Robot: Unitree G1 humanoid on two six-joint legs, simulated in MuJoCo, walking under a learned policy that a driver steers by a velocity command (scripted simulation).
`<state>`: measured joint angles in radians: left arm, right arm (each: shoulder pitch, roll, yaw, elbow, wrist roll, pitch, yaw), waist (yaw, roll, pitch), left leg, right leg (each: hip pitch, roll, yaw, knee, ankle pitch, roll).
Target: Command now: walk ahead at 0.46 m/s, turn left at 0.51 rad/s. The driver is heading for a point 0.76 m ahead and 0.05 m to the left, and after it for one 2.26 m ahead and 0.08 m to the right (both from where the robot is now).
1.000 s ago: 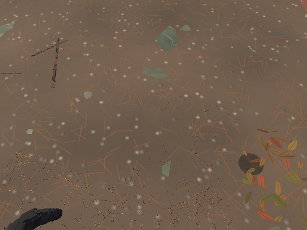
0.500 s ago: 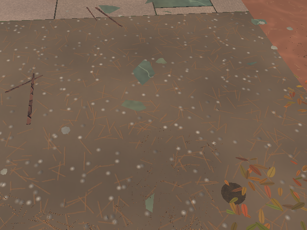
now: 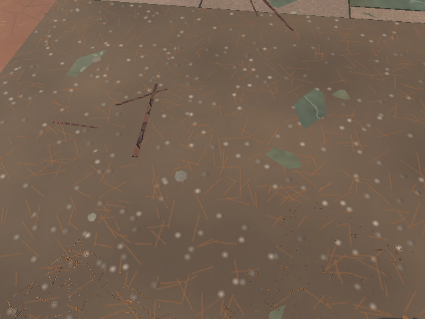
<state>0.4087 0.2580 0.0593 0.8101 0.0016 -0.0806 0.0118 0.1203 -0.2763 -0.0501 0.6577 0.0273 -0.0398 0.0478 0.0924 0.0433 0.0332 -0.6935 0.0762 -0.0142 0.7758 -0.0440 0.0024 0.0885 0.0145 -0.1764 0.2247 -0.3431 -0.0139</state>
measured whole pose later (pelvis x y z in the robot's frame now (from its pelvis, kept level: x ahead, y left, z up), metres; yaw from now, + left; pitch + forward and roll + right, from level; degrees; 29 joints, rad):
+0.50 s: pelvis +0.24 +0.05 +0.01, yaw +14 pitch +2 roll +1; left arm 0.11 0.29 0.03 0.69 0.01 -0.07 0.01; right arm 0.23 -0.28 -0.05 0.72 0.00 -0.02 -0.01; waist -0.04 -0.05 0.05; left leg -0.20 -0.14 -0.09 0.39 -0.21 0.09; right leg -0.64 -0.07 0.08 0.71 0.00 0.07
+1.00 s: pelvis +0.32 +0.07 +0.00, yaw +1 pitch +2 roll +0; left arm 0.18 0.31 0.08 0.64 -0.01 0.05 0.03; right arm 0.21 -0.28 -0.06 0.74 -0.02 0.01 -0.02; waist 0.01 -0.04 0.03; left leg -0.31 -0.04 -0.05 0.55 -0.25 0.02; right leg -0.47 0.09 0.19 0.62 -0.30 0.01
